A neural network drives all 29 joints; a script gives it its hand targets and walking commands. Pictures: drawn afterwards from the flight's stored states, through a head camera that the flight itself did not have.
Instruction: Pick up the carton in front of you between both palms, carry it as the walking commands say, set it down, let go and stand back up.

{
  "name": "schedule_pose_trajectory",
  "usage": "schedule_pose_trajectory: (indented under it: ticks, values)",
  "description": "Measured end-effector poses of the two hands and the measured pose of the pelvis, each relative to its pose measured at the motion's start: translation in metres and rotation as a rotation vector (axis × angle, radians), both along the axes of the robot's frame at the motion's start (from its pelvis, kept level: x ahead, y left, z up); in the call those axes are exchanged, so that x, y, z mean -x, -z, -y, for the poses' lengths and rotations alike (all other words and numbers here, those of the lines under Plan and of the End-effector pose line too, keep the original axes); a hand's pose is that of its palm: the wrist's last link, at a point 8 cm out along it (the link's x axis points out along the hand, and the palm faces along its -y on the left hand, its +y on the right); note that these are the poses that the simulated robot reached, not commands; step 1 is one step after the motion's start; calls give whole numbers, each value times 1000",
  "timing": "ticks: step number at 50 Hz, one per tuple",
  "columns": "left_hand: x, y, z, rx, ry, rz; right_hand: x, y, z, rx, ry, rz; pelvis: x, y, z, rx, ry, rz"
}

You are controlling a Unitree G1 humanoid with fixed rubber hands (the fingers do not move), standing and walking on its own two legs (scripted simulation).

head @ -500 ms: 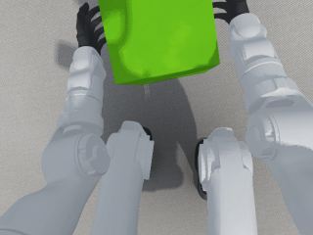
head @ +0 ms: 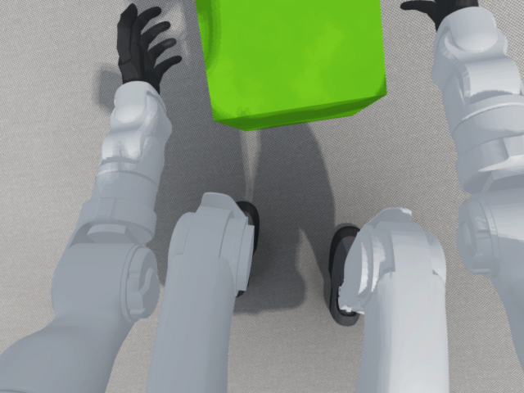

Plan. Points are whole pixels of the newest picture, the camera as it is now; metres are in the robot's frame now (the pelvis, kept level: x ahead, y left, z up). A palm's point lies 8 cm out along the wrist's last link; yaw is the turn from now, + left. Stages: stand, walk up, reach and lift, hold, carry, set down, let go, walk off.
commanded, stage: set down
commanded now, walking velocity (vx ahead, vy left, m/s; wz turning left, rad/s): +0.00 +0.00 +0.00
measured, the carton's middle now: (290, 52) +0.54 +0.03 -0.26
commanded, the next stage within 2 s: let go in 0.84 s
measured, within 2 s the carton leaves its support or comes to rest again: neither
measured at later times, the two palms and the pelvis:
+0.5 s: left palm (36, 41) +0.47 +0.21 +0.02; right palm out of the picture +0.55 -0.17 +0.02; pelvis +0.02 +0.00 +0.13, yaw -1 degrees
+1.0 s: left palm out of the picture +0.46 +0.21 +0.16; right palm out of the picture +0.53 -0.19 +0.16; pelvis +0.06 +0.00 +0.26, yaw -2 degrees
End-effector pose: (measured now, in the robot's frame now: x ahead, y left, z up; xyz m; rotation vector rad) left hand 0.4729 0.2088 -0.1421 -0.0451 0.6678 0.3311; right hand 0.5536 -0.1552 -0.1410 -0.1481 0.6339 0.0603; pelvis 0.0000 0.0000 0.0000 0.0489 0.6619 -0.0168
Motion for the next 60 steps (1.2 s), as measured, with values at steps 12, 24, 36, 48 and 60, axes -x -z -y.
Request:
schedule_pose_trajectory:
  ticks: [12, 24, 36, 48, 60]
  values:
    - [4, -89, -3, -13, -1, 8, 0, -87, 9, 6, 17, -30, -12, -67, -2, 8, -7, -106]
    - [5, -156, -4, -24, 3, 23, 1, -150, 17, -2, -1, -10, -22, -124, -2, 7, 3, -156]
    - [7, -234, -5, -19, 9, 27, -1, -231, 20, -2, -10, -18, -36, -191, 1, 11, 9, -147]
    - [11, -296, -3, -34, 61, 11, 10, -293, 28, 15, 15, -30, -51, -251, -1, 22, 17, -108]
    - [68, -357, -13, -87, 288, -113, 108, -345, 48, 84, 157, -92, -86, -316, -7, 48, 31, 64]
